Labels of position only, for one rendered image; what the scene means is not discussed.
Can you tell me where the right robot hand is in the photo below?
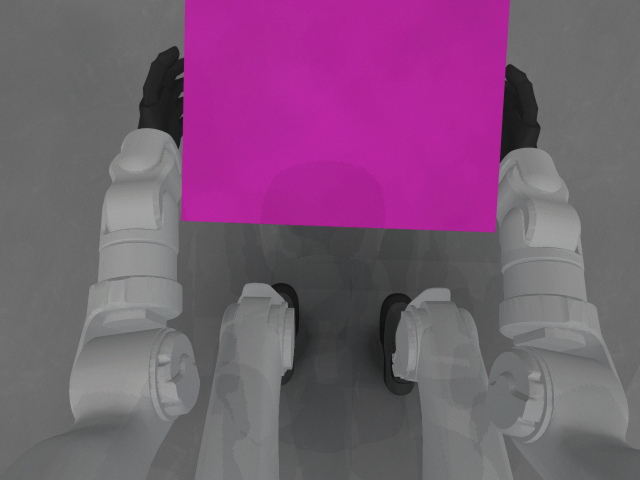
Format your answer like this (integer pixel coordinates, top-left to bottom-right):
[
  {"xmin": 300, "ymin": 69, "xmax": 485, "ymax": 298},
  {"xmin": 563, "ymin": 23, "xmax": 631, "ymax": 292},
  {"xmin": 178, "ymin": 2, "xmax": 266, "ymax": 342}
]
[{"xmin": 500, "ymin": 64, "xmax": 541, "ymax": 162}]

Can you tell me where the robot right upper arm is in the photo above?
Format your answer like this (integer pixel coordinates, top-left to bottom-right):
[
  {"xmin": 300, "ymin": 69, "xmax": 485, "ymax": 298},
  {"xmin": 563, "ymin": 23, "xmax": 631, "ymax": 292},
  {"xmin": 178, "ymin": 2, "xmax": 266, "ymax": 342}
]
[{"xmin": 485, "ymin": 345, "xmax": 640, "ymax": 480}]

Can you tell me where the carton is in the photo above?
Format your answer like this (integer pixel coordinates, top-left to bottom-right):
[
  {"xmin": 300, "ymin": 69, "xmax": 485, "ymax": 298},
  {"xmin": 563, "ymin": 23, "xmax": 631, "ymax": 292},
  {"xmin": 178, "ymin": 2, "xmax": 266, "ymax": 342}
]
[{"xmin": 181, "ymin": 0, "xmax": 510, "ymax": 233}]

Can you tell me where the left robot hand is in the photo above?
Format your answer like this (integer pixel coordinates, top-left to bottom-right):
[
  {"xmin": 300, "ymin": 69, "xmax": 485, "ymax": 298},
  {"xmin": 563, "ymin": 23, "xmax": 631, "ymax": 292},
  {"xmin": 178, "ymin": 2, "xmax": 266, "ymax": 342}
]
[{"xmin": 138, "ymin": 46, "xmax": 184, "ymax": 149}]

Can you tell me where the left robot forearm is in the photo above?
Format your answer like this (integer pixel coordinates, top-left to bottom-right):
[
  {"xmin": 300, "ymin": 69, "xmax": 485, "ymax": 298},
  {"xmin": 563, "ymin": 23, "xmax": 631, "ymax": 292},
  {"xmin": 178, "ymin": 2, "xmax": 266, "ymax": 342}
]
[{"xmin": 69, "ymin": 128, "xmax": 183, "ymax": 417}]

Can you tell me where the robot right shin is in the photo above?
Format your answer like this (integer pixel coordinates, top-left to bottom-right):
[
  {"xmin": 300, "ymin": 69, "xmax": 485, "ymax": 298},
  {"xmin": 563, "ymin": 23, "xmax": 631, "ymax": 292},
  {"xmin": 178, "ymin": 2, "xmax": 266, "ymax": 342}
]
[{"xmin": 392, "ymin": 288, "xmax": 479, "ymax": 382}]

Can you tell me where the robot right foot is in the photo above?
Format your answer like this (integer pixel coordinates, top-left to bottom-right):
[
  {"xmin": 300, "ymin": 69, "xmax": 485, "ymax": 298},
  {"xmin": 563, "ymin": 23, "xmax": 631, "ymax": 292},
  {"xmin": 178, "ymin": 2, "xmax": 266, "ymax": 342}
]
[{"xmin": 380, "ymin": 293, "xmax": 415, "ymax": 395}]

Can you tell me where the right robot forearm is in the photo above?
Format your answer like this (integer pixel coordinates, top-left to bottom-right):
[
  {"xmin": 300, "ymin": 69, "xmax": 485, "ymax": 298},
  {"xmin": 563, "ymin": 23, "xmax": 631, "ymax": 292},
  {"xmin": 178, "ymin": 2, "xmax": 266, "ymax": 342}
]
[{"xmin": 496, "ymin": 148, "xmax": 629, "ymax": 431}]

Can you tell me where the robot left upper arm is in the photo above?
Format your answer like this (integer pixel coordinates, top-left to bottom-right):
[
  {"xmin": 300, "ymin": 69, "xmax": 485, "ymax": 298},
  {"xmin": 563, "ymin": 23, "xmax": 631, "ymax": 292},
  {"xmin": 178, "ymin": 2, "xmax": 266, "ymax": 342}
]
[{"xmin": 0, "ymin": 327, "xmax": 200, "ymax": 480}]

